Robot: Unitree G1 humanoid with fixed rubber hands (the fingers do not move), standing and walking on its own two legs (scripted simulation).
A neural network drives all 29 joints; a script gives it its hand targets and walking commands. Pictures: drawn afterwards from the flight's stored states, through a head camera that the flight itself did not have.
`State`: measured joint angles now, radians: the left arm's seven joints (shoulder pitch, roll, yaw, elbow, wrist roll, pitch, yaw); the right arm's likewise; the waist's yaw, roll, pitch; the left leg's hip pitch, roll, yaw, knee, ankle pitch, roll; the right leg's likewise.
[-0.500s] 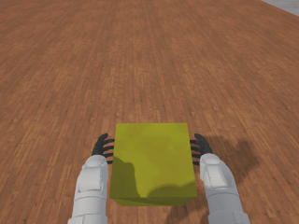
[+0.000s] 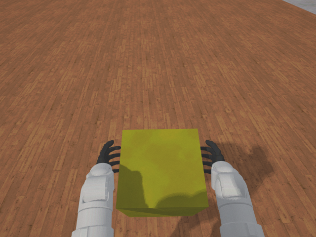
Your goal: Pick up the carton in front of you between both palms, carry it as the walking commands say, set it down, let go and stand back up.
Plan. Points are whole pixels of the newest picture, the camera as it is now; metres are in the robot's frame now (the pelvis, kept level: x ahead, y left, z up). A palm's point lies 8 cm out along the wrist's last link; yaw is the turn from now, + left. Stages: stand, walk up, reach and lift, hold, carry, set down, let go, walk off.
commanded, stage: carry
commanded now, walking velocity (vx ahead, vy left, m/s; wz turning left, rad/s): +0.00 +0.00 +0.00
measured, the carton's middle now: (160, 177) +0.32 +0.00 -0.06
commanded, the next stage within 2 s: hold in 0.44 s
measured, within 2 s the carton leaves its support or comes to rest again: neither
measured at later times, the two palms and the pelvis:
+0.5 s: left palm (99, 172) +0.28 +0.16 +0.04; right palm (215, 170) +0.28 -0.14 +0.04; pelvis -0.01 +0.01 +0.00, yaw +2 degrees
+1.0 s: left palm (93, 184) +0.25 +0.16 +0.06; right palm (209, 158) +0.31 -0.13 +0.05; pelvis -0.01 -0.05 +0.01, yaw +13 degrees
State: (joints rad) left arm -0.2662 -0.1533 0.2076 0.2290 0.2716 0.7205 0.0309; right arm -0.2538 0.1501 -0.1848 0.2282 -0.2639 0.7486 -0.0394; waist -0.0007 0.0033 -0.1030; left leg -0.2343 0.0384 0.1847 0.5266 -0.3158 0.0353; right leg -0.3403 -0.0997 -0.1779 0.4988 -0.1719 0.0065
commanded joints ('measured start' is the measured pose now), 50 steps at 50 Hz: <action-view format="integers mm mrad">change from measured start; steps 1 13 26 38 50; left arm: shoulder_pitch -427 -426 -345 -523 -545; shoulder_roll -942 -940 -935 -954 -963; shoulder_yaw -541 -543 -477 -490 -420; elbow -21 -25 -6 69 131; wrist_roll -264 -265 -202 -239 -208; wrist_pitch -25 -24 -67 -47 -49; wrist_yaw -258 -258 -245 -302 -318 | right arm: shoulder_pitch -509 -503 -474 -526 -612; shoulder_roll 927 926 904 939 978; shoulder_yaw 543 541 542 451 457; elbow -88 -88 -167 16 55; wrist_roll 278 278 261 210 225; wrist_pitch -62 -60 -75 -77 -65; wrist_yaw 260 260 282 289 311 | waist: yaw -1 0 36 -30 10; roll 1 2 60 20 -28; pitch -240 -239 -183 -68 -85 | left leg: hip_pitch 6 1 263 165 78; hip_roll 129 130 -70 -87 -122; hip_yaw -117 -118 -310 -286 -259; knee -110 -108 -170 -219 -208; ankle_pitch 188 203 557 138 97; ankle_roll -1 3 -23 -31 -10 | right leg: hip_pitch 151 146 287 283 388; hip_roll -80 -80 196 199 155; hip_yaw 95 93 253 235 257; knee -39 -35 -102 -156 -181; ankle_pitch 139 136 249 -1 -7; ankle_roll -7 -3 -21 -28 -2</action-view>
